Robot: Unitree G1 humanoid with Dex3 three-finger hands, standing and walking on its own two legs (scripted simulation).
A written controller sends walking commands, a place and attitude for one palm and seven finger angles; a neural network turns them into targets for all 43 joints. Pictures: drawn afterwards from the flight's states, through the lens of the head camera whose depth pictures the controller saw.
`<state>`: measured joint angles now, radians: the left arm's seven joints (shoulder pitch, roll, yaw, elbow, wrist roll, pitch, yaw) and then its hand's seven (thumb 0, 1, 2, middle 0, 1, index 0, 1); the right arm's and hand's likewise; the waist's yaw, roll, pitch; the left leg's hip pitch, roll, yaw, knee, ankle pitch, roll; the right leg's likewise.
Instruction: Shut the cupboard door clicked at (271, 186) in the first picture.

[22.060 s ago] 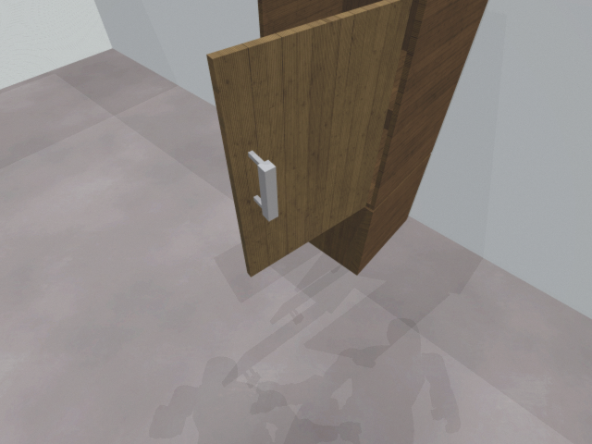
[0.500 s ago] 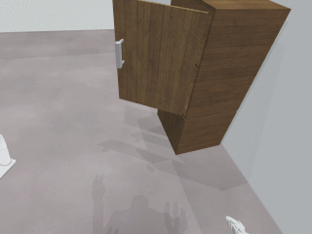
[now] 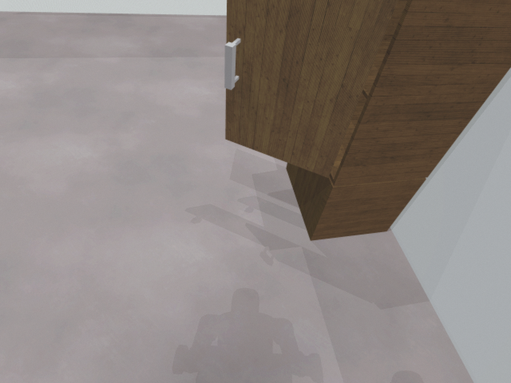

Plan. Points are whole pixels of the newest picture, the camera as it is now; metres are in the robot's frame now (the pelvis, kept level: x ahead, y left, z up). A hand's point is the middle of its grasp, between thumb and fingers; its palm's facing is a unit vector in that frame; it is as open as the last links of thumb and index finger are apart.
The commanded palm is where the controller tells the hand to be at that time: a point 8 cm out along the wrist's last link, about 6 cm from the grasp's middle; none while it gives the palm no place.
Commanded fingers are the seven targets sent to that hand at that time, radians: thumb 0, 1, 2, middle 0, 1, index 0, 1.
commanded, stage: let the arm hang, fingers relaxed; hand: left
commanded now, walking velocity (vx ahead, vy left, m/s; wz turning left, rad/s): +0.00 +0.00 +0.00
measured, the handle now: (233, 63) +0.97 +0.12 +0.00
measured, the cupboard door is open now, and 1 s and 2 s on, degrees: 55 55 55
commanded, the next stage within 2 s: look to check the result in 0.72 s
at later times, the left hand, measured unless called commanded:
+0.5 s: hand out of the picture -0.02 +0.18 -0.17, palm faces -0.01 -0.98 -0.17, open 7.4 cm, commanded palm none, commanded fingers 0.00 0.90 0.90 -0.20 -0.30 -0.20 -0.30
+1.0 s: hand out of the picture -0.02 +0.20 -0.17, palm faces -0.01 -0.98 -0.19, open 7.4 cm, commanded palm none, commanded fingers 0.00 0.90 0.90 -0.20 -0.30 -0.20 -0.30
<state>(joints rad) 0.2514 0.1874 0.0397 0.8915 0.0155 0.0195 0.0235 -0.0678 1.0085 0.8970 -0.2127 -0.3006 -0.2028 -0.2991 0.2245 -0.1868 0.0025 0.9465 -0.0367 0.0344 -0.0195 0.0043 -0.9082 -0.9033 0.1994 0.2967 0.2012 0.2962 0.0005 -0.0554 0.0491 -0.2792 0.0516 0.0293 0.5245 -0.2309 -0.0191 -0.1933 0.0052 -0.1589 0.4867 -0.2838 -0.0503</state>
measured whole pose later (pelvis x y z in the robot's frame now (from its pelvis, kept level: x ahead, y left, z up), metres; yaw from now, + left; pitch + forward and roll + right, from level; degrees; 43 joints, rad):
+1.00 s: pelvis +0.00 +0.03 +0.01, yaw -3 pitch -2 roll +0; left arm 0.33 0.14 0.02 1.15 0.02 0.00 0.04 0.01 0.90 0.90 -0.20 -0.30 -0.19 -0.30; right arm 0.32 -0.12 -0.01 1.13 -0.02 0.01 -0.03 0.00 -0.91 -0.90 0.20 0.30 0.20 0.30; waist -0.01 0.00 0.03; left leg -0.19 0.02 0.10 0.41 -0.18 0.02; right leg -0.15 -0.02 -0.09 0.41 -0.22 -0.01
